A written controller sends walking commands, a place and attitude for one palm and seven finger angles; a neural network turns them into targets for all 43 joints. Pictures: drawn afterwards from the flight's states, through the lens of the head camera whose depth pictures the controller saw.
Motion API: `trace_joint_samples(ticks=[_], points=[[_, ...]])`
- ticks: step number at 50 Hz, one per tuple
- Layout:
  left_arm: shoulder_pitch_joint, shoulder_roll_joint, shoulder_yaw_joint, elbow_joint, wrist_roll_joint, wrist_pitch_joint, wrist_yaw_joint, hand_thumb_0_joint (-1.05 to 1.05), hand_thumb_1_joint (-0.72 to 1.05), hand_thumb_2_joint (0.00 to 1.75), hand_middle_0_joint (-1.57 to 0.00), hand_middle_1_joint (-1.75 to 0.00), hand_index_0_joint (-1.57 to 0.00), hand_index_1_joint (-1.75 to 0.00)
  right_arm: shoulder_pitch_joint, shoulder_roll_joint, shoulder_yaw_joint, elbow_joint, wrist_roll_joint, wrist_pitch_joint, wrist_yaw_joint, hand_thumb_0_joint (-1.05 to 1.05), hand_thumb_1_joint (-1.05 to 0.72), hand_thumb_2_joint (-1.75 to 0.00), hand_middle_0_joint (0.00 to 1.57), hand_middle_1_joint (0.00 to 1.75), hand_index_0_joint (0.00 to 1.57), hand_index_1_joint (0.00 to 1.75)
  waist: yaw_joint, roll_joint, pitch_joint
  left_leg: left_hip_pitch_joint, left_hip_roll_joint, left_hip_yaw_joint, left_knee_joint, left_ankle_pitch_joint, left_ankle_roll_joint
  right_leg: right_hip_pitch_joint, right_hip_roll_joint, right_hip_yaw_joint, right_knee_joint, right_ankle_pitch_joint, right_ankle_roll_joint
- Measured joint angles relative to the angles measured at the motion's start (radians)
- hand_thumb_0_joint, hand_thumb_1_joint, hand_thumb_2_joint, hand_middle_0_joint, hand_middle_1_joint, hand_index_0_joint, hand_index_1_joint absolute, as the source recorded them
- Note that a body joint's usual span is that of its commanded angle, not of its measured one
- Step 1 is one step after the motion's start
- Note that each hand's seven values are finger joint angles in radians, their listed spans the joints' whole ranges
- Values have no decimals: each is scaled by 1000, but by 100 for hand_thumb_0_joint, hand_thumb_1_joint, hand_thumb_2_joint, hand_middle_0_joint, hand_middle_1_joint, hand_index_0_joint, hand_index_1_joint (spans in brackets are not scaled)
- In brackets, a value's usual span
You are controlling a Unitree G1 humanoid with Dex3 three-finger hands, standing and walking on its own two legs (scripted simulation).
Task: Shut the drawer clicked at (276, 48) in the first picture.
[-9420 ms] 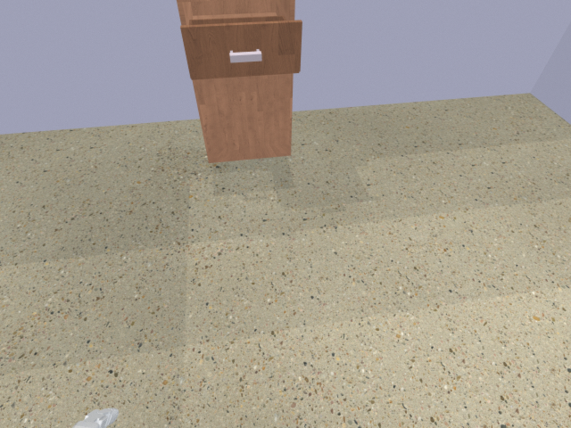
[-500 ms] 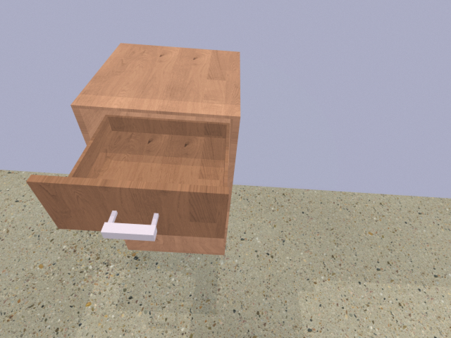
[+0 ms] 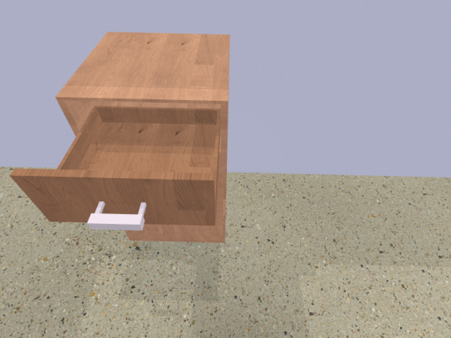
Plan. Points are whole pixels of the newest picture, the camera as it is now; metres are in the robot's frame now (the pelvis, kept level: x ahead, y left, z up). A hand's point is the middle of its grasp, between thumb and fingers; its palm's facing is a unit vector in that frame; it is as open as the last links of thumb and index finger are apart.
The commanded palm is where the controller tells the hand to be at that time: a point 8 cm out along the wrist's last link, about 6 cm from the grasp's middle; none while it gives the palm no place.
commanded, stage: look again from close up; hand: left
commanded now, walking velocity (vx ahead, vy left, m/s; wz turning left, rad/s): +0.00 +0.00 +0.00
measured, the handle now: (119, 213) +0.37 +0.26 -0.04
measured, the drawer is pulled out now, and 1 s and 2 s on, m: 0.28 0.28 0.28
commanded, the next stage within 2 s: shuffle to correct the standing spot in 0.22 s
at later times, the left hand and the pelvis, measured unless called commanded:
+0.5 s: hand out of the picture -0.04 +0.17 -0.16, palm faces +0.07 -0.98 -0.18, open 7.4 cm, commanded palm none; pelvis +0.00 +0.01 +0.01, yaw +0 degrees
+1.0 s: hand out of the picture +0.11 +0.23 -0.16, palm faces +0.02 -0.98 -0.21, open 7.3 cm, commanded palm none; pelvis +0.06 +0.05 +0.01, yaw -1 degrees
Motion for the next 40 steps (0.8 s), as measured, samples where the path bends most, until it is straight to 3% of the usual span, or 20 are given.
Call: trace_joint_samples(ticks=[5, 17, 28, 30, 32, 34, 38, 40], points=[[25, 6, -5, 1, 8, 18, -8, 2, 93, 90, -20, -29, -20, -30, -2, -26, -1, -21, 0, -4, 5, 2, -93, -90, 19, 30, 19, 30, 20, -26, -65, 38, -11, 8, -79, 26, 16, 29, -7, 9, -65, 33, 6], [76, 13, -7, 14, 0, 3, -18, 0, 91, 90, -20, -29, -20, -30, 25, -17, 16, 5, 4, -11, 7, 1, -93, -90, 19, 30, 19, 30, 22, -10, -56, 58, -26, 9, -189, 97, 20, 41, -17, 11, -156, 91, 12], [114, 6, 26, -2, 4, 8, -19, 0, 90, 90, -20, -29, -20, -30, 124, 7, 15, 48, -7, 13, 22, 1, -91, -90, 20, 30, 19, 30, 24, 6, -66, 16, -17, 0, -71, -2, 5, 44, -17, -6, -122, 42, 18], [121, 10, 35, -5, 5, 8, -18, 0, 90, 90, -20, -29, -20, -30, 135, 10, 12, 50, -7, 9, 22, 1, -91, -90, 20, 30, 19, 30, 27, -6, -68, 23, -22, 9, -68, 1, 16, 47, -26, -5, -106, 23, 27], [124, 16, 41, -4, 6, 11, -18, 0, 90, 90, -20, -29, -20, -30, 140, 16, 12, 49, -7, -4, 20, 1, -91, -90, 20, 30, 19, 30, 31, -33, -67, 45, -43, 26, -85, -8, 48, 43, -47, 10, -76, -2, 35], [119, 18, 39, 1, 8, 15, -19, 0, 90, 90, -20, -29, -20, -30, 143, 16, 14, 40, -8, -24, 16, 1, -91, -90, 20, 30, 19, 30, 29, -49, -65, 56, -62, 43, -94, -18, 69, 16, -67, 19, -7, -37, 19], [74, 7, 27, 9, 9, 27, -22, 0, 91, 90, -20, -29, -20, -30, 143, 12, 21, 26, -8, -53, -4, 1, -91, -90, 20, 30, 19, 30, 8, -32, -51, 99, -78, 67, -155, -5, 95, -126, -74, 19, 331, -151, 14], [36, 7, 27, -2, 5, 28, -21, 0, 91, 90, -20, -29, -20, -30, 144, 22, 29, 30, -6, -57, -9, 1, -91, -90, 19, 30, 19, 30, 1, -26, -42, 123, -85, 64, -195, 13, 99, -174, -80, 14, 386, -129, 24]])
